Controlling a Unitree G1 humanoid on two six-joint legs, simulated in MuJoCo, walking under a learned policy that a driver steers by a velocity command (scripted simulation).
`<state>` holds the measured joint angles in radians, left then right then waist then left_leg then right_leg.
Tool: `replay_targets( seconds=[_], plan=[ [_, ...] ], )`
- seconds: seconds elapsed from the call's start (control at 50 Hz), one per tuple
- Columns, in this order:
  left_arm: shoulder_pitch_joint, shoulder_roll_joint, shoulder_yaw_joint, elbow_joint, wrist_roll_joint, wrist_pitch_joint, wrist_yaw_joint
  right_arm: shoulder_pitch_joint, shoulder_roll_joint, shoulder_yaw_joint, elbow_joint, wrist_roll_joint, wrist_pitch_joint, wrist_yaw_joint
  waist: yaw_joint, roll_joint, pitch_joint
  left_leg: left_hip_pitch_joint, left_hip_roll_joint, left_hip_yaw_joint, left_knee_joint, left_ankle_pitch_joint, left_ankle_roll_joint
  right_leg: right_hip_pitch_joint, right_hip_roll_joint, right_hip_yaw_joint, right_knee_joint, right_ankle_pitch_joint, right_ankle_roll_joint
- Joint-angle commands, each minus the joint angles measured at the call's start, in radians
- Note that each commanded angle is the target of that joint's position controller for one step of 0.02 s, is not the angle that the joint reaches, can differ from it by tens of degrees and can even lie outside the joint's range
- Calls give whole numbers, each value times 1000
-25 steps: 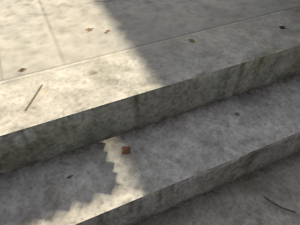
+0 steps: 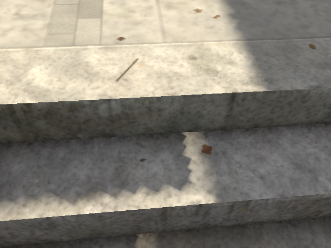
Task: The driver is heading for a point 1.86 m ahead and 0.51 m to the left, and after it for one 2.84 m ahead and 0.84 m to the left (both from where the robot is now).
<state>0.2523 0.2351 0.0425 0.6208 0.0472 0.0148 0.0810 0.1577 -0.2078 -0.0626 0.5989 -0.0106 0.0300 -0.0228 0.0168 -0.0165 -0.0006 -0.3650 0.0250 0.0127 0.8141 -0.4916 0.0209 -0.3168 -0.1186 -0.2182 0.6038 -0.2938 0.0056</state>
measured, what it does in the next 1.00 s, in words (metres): steps on the spot, turning left: left foot, then right foot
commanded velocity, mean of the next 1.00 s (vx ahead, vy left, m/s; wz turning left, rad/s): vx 0.00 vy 0.00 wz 0.53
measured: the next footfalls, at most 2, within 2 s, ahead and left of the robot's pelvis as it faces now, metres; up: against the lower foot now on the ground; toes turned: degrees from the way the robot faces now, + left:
left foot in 0.02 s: +0.03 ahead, +0.12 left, +0.00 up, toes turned +3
right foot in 0.38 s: +0.07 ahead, -0.06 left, +0.00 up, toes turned +14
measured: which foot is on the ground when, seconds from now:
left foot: up 0.00-0.00, down 0.02-0.38, up 0.40-0.84, down 0.86-1.00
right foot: down 0.00-0.02, up 0.04-0.36, down 0.38-0.86, up 0.88-1.00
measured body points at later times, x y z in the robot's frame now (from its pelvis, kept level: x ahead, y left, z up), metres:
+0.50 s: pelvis -0.02 +0.00 +0.00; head +0.03 -0.01 +0.45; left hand +0.07 +0.28 -0.08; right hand +0.19 -0.20 -0.12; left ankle -0.08 +0.10 -0.63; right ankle +0.03 -0.07 -0.73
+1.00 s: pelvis -0.02 +0.05 -0.01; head -0.03 +0.08 +0.44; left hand -0.03 +0.32 -0.13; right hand +0.24 -0.05 -0.08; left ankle -0.02 +0.13 -0.73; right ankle +0.00 -0.10 -0.61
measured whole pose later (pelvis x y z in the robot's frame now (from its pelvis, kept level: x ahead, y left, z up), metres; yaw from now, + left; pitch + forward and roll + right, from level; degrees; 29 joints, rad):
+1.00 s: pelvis -0.02 +0.05 -0.01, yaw +31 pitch +0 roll +0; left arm 0.23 0.20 0.06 0.69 0.04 0.06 0.04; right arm 0.22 -0.14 -0.01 0.56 -0.04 0.00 -0.05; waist -0.01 -0.06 -0.01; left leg -0.37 -0.04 0.08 0.67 -0.30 0.08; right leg -0.52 -0.06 0.00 1.39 -0.33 0.04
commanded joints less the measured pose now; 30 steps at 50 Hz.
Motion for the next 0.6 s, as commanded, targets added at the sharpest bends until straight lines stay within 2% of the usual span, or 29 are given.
replay_targets(
  seconds=[0.02,0.04,0.06,0.08,0.1,0.12,0.14,0.16,0.18,0.24,0.28,0.3,0.32,0.34,0.36,0.38,0.4,0.42,0.44,0.46,0.48,0.5,0.52,0.54,0.6],
  plan=[
    [48,123,49,-20,-8,20,-28,116,-65,-16,3,-6,-22,-4,-17,9,-42,144,-69,62,-410,246,31,46,-117,42,97,223,-82],
    [42,78,38,-42,-4,21,-42,139,-139,-33,-16,-16,-37,-4,-36,222,-56,326,106,-217,-420,437,63,-253,-64,22,312,-166,1],
    [-89,53,22,-130,-17,25,-38,158,-235,-66,-55,-15,-30,-34,-110,474,-96,216,296,-561,-532,488,215,-360,52,115,450,-306,52],
    [-114,64,29,-125,-13,23,-35,136,-204,-62,-76,-23,-36,-34,-96,310,-45,143,293,-570,-566,354,279,-352,42,212,601,-234,77],
    [-131,71,32,-106,-14,16,-36,86,-165,-46,-80,-25,-36,-36,-77,221,13,87,251,-484,-549,263,287,-376,38,224,668,-155,84],
    [-125,56,27,-91,-15,5,-42,31,-143,-33,-86,-27,-33,-36,-45,152,32,68,193,-421,-503,289,269,-389,40,240,703,-81,79],
    [-118,45,31,-88,1,1,-44,17,-158,-39,-80,-11,-30,-42,-28,138,10,68,158,-383,-451,348,258,-376,48,243,739,-38,57],
    [-116,46,31,-86,12,-3,-49,-20,-150,-37,-91,-18,-29,-38,-15,115,-16,64,127,-336,-396,447,241,-362,69,227,758,-25,43],
    [-119,38,26,-85,12,-4,-52,-21,-136,-33,-89,-22,-29,-36,-16,87,-44,75,113,-321,-365,488,233,-355,87,218,754,-16,28],
    [-140,10,7,-108,-5,6,-45,51,-128,-34,-67,-29,-24,-48,-45,105,-56,113,111,-372,-357,469,228,-351,121,192,576,-107,9],
    [-133,5,-3,-116,-28,14,-36,80,-140,-40,-56,-39,-13,-52,-55,141,-54,112,114,-412,-369,458,223,-280,152,186,378,-260,1],
    [-111,12,-3,-108,-38,14,-32,75,-147,-44,-57,-40,-8,-48,-51,171,-42,86,103,-416,-371,465,208,-215,164,182,263,-308,-7],
    [-72,32,3,-101,-43,11,-23,55,-143,-49,-63,-34,-14,-48,-40,222,-36,58,118,-458,-345,577,200,-154,162,195,202,-214,-13],
    [-43,31,7,-93,-55,7,-12,41,-129,-49,-57,-32,-14,-49,-23,233,-61,63,110,-467,-345,611,180,-95,162,202,78,-161,-18],
    [14,17,6,-72,-59,-2,-5,3,-125,-50,-63,-12,-10,-45,17,211,-88,18,92,-480,-324,610,147,39,162,198,-71,5,-31],
    [59,35,17,-53,-39,-7,5,-32,-94,-44,-67,5,-17,-31,49,120,-97,-90,41,-439,-234,519,100,185,121,226,-165,95,-42],
    [50,97,28,-66,-10,-19,9,3,-11,-26,-66,24,-24,-17,39,-148,-95,-251,-78,-261,34,170,30,298,-101,443,-301,134,-81],
    [-53,159,50,-116,-8,-10,6,54,-71,-46,-82,13,-16,-30,6,-308,-108,-364,-168,-91,305,-104,-32,213,-290,668,-342,258,-187],
    [-89,91,36,-149,-20,-13,-3,123,-124,-60,-51,-28,-14,-37,-22,-205,-130,-325,-95,-99,525,-74,-77,148,-312,702,-338,240,-252],
    [-129,26,12,-152,-19,-23,-7,119,-127,-66,-24,-40,-10,-34,-39,-117,-82,-322,-75,-112,643,13,-91,88,-253,620,-326,103,-270],
    [-167,16,4,-152,-15,-30,-5,100,-118,-68,-14,-49,2,-25,-60,-51,-44,-325,-64,-110,720,86,-100,50,-167,502,-304,20,-247],
    [-178,32,7,-145,-10,-40,2,83,-112,-69,-19,-55,14,-14,-59,-47,-34,-343,-63,-98,759,143,-101,49,-129,420,-269,63,-236],
    [-149,59,13,-124,14,-43,-5,51,-84,-53,-48,-37,21,-6,-54,-42,23,-428,-69,-107,665,167,-113,90,-91,376,-238,51,-248],
    [-121,55,14,-125,20,-47,-3,23,-84,-47,-49,-38,19,-1,-18,-30,11,-456,-83,-94,635,189,-117,144,-94,365,-214,72,-258],
    [-45,69,20,-103,5,-51,-3,-8,-75,-39,-64,-38,21,10,26,-86,-35,-491,-85,-64,522,138,-131,270,-137,367,-191,68,-272]
  ],
)
Velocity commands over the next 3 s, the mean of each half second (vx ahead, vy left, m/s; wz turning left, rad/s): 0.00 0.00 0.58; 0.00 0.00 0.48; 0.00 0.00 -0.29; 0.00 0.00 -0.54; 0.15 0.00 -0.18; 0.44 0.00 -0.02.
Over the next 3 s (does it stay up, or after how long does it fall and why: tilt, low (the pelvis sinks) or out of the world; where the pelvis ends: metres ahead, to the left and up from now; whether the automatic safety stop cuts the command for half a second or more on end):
stays up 0.24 0.25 0.16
